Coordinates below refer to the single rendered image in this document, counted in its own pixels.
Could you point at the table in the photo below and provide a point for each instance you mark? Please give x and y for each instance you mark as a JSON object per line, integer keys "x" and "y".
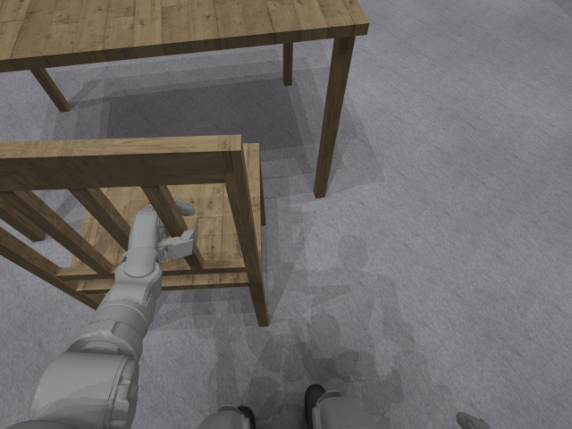
{"x": 39, "y": 34}

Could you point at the robot right thigh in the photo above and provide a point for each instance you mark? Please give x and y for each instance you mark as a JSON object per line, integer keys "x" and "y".
{"x": 340, "y": 413}

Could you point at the chair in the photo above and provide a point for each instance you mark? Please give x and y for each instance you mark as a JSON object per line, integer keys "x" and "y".
{"x": 115, "y": 178}

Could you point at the robot left upper arm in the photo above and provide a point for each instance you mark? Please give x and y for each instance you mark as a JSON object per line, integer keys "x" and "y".
{"x": 87, "y": 391}

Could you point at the left robot hand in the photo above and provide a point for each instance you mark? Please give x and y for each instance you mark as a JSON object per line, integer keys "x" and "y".
{"x": 146, "y": 231}

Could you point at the robot left forearm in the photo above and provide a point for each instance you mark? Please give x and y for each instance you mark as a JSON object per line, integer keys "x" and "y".
{"x": 121, "y": 321}

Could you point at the right robot shin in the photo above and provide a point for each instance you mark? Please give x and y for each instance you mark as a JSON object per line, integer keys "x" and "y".
{"x": 329, "y": 394}

